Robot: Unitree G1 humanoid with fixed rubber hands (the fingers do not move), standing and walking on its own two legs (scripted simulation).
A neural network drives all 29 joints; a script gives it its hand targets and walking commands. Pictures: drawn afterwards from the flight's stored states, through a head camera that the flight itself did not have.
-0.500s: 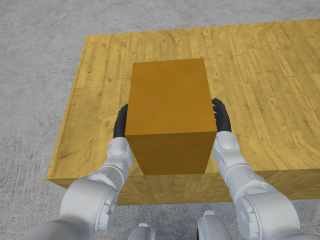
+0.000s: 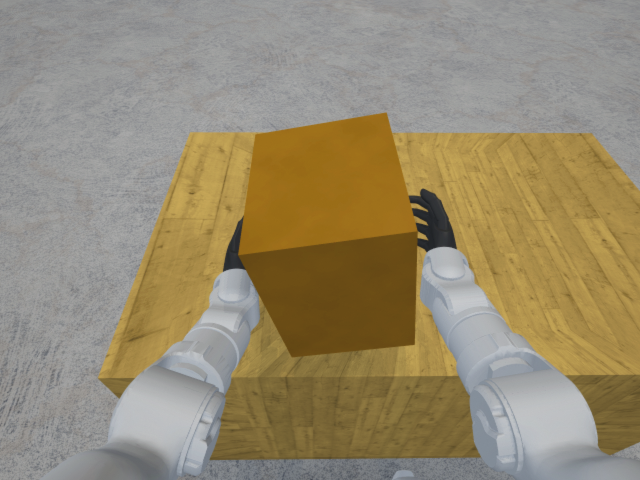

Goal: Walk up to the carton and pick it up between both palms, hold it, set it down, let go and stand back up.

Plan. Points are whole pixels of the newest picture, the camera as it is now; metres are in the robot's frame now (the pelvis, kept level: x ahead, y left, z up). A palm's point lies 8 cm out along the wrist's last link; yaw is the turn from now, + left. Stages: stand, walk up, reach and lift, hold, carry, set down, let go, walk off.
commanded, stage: reach and lift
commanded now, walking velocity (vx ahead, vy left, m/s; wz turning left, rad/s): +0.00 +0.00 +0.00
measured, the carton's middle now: (336, 241) +0.42 -0.02 +0.07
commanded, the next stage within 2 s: none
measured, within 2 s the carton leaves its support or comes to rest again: neither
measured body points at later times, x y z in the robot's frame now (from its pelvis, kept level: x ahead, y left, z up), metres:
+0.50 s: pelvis -0.02 -0.02 +0.03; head +0.03 -0.07 +0.48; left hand +0.42 +0.08 +0.10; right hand +0.42 -0.19 +0.10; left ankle -0.01 +0.12 -0.67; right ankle +0.07 -0.15 -0.67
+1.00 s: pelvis +0.04 -0.02 +0.07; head +0.02 +0.01 +0.51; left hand +0.41 +0.14 +0.15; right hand +0.42 -0.13 +0.19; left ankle -0.01 +0.12 -0.67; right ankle +0.07 -0.17 -0.67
